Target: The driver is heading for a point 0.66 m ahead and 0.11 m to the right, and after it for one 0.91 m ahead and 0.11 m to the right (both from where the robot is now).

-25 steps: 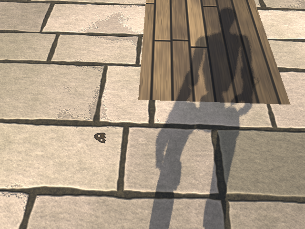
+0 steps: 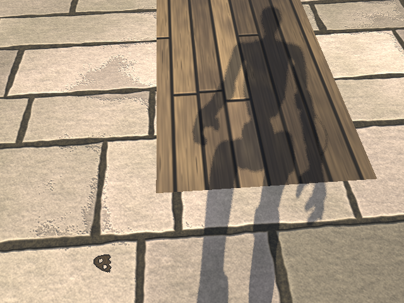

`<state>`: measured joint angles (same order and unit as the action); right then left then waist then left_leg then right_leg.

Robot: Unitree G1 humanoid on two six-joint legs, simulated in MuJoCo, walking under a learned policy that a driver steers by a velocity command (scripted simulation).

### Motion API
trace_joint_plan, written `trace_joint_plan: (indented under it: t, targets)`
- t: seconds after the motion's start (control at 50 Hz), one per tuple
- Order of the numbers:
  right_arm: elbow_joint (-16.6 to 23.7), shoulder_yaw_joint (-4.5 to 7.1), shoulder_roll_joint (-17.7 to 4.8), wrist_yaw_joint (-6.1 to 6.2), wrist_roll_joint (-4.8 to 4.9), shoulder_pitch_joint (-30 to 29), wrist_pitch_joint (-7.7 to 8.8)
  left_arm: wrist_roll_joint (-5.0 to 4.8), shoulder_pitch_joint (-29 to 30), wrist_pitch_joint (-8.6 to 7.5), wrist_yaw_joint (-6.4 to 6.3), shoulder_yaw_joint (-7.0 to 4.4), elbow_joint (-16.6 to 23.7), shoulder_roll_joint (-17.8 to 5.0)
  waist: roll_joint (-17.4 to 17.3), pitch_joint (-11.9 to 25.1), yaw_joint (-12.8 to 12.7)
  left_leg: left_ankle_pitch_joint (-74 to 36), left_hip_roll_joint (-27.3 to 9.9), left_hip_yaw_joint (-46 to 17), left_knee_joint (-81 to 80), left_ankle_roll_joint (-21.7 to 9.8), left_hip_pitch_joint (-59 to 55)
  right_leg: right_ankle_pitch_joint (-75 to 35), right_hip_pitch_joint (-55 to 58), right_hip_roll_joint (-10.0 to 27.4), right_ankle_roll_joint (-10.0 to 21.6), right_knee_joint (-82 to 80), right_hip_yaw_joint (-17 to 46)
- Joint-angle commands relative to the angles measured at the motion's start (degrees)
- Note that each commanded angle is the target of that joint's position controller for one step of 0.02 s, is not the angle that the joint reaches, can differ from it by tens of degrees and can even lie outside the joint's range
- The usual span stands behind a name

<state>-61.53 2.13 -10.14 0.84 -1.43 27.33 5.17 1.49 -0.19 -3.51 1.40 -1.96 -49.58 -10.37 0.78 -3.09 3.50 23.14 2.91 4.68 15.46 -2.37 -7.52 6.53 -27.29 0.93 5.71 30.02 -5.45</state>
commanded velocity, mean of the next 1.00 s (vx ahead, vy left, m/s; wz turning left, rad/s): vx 0.50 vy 0.00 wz -0.14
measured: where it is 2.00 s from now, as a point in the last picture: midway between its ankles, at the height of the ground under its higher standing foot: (233, 185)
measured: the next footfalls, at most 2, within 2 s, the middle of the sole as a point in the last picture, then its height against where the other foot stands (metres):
left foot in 0.58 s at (175, 298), level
right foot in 1.14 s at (229, 222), level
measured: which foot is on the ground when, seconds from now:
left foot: down 0.00-0.02, up 0.04-0.56, down 0.58-1.00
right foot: down 0.00-0.58, up 0.60-1.00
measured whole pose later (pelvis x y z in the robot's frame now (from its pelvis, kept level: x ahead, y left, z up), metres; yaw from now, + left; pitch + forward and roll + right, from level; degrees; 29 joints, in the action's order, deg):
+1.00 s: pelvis +0.52 +0.02 +0.01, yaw -11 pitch +0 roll +1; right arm -58.6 2.3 -10.0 1.3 -0.9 24.0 6.1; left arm 1.5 -6.6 -0.6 2.7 -3.0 -52.0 -11.7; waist 1.9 -2.8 1.5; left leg 16.6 2.5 15.5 12.2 -3.1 -3.8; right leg 0.3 -36.6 4.8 3.9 43.7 -3.9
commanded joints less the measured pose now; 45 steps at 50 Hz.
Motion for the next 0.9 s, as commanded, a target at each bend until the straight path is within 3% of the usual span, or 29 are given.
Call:
trace_joint_plan:
  t: [0.02,0.04,0.06,0.08,0.1,0.14,0.2,0.26,0.36,0.46,0.52,0.54,0.56,0.58,0.6,0.62,0.64,0.66,0.68,0.7,0.72,0.76,0.8,0.9]
  targets:
    - [3.46,1.07,-7.6,0.08,0.72,-0.89,0.18,1.77,-25.64,-1.59,-1.62,-3.79,-4.71,-11.0,0.15,13.12,-12.86,-42.75,-10.85,-0.83,33.79,-4.68,14.94,3.37,31.48,6.58,5.55,-4.1,9.03]
    - [4.56,0.12,-1.91,-0.67,3.09,5.86,0.13,2.29,-29.16,-1.36,-1.48,-5.31,-5.21,-16.9,14.04,19.92,-9.91,-1.07,0.59,1.42,56.33,-1.96,36.05,7.38,46.44,23.47,13.79,-10.11,38.13]
    - [4.16,1.57,-7.33,-0.47,1.51,2.23,-0.03,-0.07,-24.11,-0.49,-0.96,-4.88,-4.55,-14.47,5.88,17.77,-8.85,4.17,-0.63,-7.63,61.54,-3.02,41.22,9.27,42.35,21.71,12.85,-14.26,42.49]
    - [5.82,1.8,-7.4,-0.61,1.2,-2.59,0.1,-0.64,-17.76,-0.48,-0.82,-3.91,-3.5,-11.28,3.32,9.01,-6.59,-0.63,-3.57,-7.87,60.69,-3.31,43.64,8.58,34.19,20.02,11.08,-14.91,32.71]
    - [6.28,1.59,-6.48,-0.76,1.04,-5.16,0.36,-0.45,-15.09,-0.92,-0.61,-2.97,-3.33,-7.87,0.31,4.92,-5.55,-4.24,-5.52,-7.71,57.56,-3.27,42.37,3.31,27.54,17.53,9.52,-17.03,26.88]
    - [5.97,1.52,-4.75,-1.26,-0.4,-4.69,-0.92,-0.65,-14.33,-1.63,-1.07,-1.87,-4.72,-4.55,1.76,2.19,-2.35,-6.75,-7.88,-7.35,51.79,-2.39,37.41,-2.34,19.84,12.74,6.11,-19.53,18.35]
    - [6.24,1.5,-3.6,-2.11,-0.87,-5.54,-2.52,-0.94,-18.64,-2.76,-1.36,-1.91,-6.72,-5.98,2.03,1.8,-1.36,-8.64,-8.27,-5.72,48.42,-0.89,37.28,-7.82,18.51,11.31,6.31,-21.3,14.19]
    - [8.81,1.5,-4.38,-2.44,-0.81,-13.13,-3.21,-0.99,-21.53,-2.86,-1.39,-1.98,-7.49,-7.17,1.87,-0.71,-2.43,-14.25,-9.78,-4.36,42.81,0.68,43.47,-7.12,19.79,10.55,6.35,-23.85,12.11]
    - [12.29,0.79,-3.87,-2.61,-0.02,-23.66,-2.97,-0.97,-26.27,-2.67,-1.43,-1.48,-8.58,-6.85,2.29,-2.21,-5.06,-21.6,-8.93,-1.93,28.91,1.72,45.47,-13.45,24.06,9.06,5.23,-23.96,8.64]
    - [14.9,0.38,-4.16,-2.46,0.12,-30.36,-2.41,-0.35,-30.36,-2.4,-1.99,-1.37,-10.34,-7.18,3.13,-3.26,-6.97,-21.29,-6.79,-0.26,20.34,-0.18,45.14,-20.34,31.88,10.9,5.58,-21.32,7.46]
    - [15.27,0.77,-5.1,-2.23,0.16,-28.9,-1.69,0.01,-28.88,-2.16,-2.48,-1.67,-10.66,-8.24,3.56,-2.66,-5.03,-15.78,-4.84,0.4,16.65,-2.74,40.24,-31.38,34.84,12.31,4.78,-16.43,6.52]
    - [14.29,1.18,-5.75,-1.89,0.13,-25.4,-1.42,0.08,-27.8,-2.1,-2.57,-1.83,-10.58,-8.82,4.01,-0.81,-3.31,-13.64,-3.06,1.17,15.56,-3.82,34.93,-39.41,34.72,12.14,4.06,-12.13,5.79]
    - [11.97,1.8,-6.63,-1.45,-0.03,-18.31,-1.01,0.02,-26.84,-1.89,-2.51,-1.94,-10.56,-9.23,3.56,2.78,-0.26,-13.75,-1.08,2.01,13.03,-5.05,26.74,-44.26,34.0,11.07,3.25,-4.04,4.77]
    - [8.75,2.75,-8.55,-0.89,-0.85,-8.29,-0.33,-0.46,-26.24,-1.76,-2.34,-1.61,-10.15,-8.43,1.42,8.12,3.59,-16.4,-2.75,-0.14,10.7,-6.72,12.36,-38.12,26.89,8.61,2.13,7.8,3.57]
    - [7.52,4.22,-14.28,-0.2,-2.5,0.8,0.12,-2.02,-27.72,-1.81,-1.85,-0.51,-7.87,-4.78,-6.43,16.22,5.19,-10.62,-18.12,-18.35,9.15,-10.66,-4.97,-14.91,10.72,3.75,0.27,26.9,1.11]
    - [7.53,4.91,-17.03,-0.85,-1.82,0.67,-0.45,-2.92,-33.05,-1.51,-1.76,-0.52,-8.17,-2.75,-14.55,21.2,2.32,-9.89,-29.52,-41.07,1.51,-16.0,-11.91,25.21,-3.7,-5.34,-0.54,42.55,3.45]
    - [8.44,4.16,-13.41,-1.09,-0.07,-5.52,-0.98,-1.47,-27.09,-0.9,-2.04,-1.89,-7.97,-7.64,-4.51,13.38,0.72,-3.33,-25.99,-35.56,-0.12,-13.06,-3.74,19.78,-7.14,-0.88,0.43,44.93,9.24]
    - [9.48,3.0,-9.51,-1.25,0.28,-11.3,-0.78,-1.31,-23.39,-1.1,-1.63,-1.88,-6.77,-6.85,-3.12,5.83,-1.0,-3.56,-23.9,-27.04,-2.88,-10.89,5.74,14.15,-7.07,1.3,0.48,42.31,9.08]
    - [9.56,2.27,-6.94,-1.37,0.13,-13.79,-0.39,-1.22,-22.41,-0.93,-1.43,-1.78,-6.81,-5.46,-2.53,2.55,-2.49,-6.66,-21.26,-21.01,-5.31,-8.47,11.4,10.96,-5.11,3.13,0.41,39.33,8.73]
    - [8.97,1.71,-5.21,-1.1,0.35,-14.07,-0.04,-0.36,-22.35,-0.18,-1.11,-1.94,-7.07,-4.95,-3.16,0.43,-3.74,-10.43,-18.28,-15.43,-6.59,-5.86,15.21,9.28,-3.04,4.03,0.13,37.38,8.69]
    - [8.35,1.51,-4.98,-0.76,0.49,-13.35,0.33,0.08,-24.46,0.66,-0.61,-1.82,-7.36,-3.78,-5.89,0.94,-4.91,-12.78,-18.1,-12.36,-7.29,-5.43,17.13,8.45,-0.88,4.45,-0.53,36.32,8.32]
    - [7.27,1.57,-5.43,-0.53,0.79,-10.39,1.36,0.22,-22.88,1.76,-0.12,-1.95,-6.72,-3.12,-4.81,0.23,-5.32,-18.58,-17.45,-8.4,-8.04,-5.37,17.43,6.7,-2.26,4.6,-1.2,36.22,7.71]
    - [6.89,1.84,-6.7,-0.29,0.75,-8.63,1.83,0.11,-18.86,2.35,0.27,-2.06,-5.18,-3.22,-4.05,-0.69,-5.18,-22.46,-17.02,-4.62,-8.56,-4.84,15.85,2.93,-6.94,5.3,-1.78,34.7,7.11]
    - [5.87,1.44,-6.28,0.1,0.57,-4.58,1.83,-0.21,-8.55,2.38,1.09,-1.58,-1.14,-2.89,-4.24,-2.55,-3.51,-30.88,-15.22,2.78,-8.29,-3.66,12.39,-5.88,-11.97,4.74,-2.64,22.91,4.16]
